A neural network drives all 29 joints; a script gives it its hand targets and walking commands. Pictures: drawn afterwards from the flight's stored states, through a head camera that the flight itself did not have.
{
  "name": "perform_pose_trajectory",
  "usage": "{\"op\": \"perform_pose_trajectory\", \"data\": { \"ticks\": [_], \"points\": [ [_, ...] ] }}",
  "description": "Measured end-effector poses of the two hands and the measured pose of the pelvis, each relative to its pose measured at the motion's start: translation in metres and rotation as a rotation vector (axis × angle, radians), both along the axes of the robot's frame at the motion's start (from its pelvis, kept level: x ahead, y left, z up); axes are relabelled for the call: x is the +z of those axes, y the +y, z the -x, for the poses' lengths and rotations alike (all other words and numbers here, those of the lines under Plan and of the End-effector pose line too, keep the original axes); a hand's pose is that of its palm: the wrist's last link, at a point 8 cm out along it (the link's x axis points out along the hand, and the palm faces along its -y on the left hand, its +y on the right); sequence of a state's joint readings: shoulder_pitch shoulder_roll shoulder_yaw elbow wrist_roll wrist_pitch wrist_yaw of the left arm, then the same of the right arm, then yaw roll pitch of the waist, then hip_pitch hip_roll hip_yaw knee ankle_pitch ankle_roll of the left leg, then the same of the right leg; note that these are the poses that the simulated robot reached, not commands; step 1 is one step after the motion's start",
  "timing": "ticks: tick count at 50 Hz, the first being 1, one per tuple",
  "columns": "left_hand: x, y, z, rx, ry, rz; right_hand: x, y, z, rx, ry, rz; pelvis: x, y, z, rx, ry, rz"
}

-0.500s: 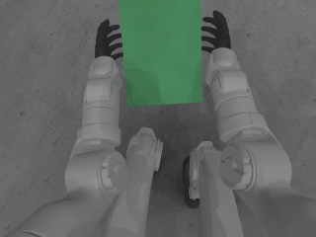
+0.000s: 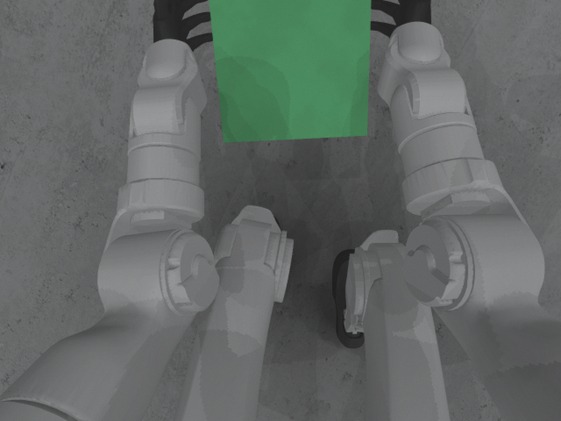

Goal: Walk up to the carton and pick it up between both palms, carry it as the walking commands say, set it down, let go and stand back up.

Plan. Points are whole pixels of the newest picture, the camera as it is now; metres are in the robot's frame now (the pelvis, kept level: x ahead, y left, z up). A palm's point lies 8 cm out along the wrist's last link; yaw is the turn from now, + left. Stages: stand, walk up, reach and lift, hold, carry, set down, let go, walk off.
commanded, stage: set down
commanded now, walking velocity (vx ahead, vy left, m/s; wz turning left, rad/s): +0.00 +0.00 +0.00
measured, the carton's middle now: (289, 27) +0.57 +0.11 -0.22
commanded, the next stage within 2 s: none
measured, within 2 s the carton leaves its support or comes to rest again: neither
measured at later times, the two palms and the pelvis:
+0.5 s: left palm (191, 48) +0.51 +0.23 -0.20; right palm (389, 42) +0.56 -0.03 -0.21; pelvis +0.00 +0.00 -0.04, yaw -1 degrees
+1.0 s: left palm (191, 51) +0.51 +0.23 -0.21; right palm (390, 41) +0.57 -0.03 -0.21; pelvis +0.00 -0.01 -0.05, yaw -1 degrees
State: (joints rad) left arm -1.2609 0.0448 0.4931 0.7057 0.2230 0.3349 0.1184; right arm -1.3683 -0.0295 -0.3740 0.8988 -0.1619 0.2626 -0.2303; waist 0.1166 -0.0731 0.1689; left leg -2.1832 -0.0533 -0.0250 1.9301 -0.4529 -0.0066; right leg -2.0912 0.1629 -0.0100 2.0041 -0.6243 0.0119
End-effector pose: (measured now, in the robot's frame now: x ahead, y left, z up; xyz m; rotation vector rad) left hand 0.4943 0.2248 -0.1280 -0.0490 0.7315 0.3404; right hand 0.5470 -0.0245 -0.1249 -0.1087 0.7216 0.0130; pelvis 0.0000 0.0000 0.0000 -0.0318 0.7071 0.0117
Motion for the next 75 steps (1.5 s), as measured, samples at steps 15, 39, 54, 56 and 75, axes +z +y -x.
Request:
{"op": "perform_pose_trajectory", "data": {
  "ticks": [15, 39, 54, 56, 75],
  "points": [
    [-0.051, 0.005, -0.012, -0.027, 0.019, 0.008, -0.052, 0.002, -0.012, 0.023, 0.023, 0.0, -0.028, 0.001, -0.002, -0.006, -0.01, -0.001],
    [-0.078, 0.002, -0.022, -0.078, 0.037, 0.011, -0.085, -0.007, -0.018, 0.06, 0.043, -0.006, -0.051, -0.004, -0.002, -0.042, -0.069, -0.03],
    [-0.086, 0.01, -0.019, -0.084, 0.055, 0.016, -0.09, -0.002, -0.019, 0.096, 0.049, -0.028, -0.052, -0.007, -0.002, -0.046, -0.084, -0.038],
    [-0.087, 0.01, -0.02, -0.086, 0.056, 0.018, -0.091, -0.002, -0.02, 0.097, 0.047, -0.031, -0.052, -0.006, -0.003, -0.045, -0.083, -0.037],
    [-0.093, 0.013, -0.026, -0.099, 0.047, 0.033, -0.098, -0.003, -0.025, 0.105, 0.029, -0.065, -0.056, -0.004, -0.009, -0.044, -0.086, -0.038]
  ]
}}
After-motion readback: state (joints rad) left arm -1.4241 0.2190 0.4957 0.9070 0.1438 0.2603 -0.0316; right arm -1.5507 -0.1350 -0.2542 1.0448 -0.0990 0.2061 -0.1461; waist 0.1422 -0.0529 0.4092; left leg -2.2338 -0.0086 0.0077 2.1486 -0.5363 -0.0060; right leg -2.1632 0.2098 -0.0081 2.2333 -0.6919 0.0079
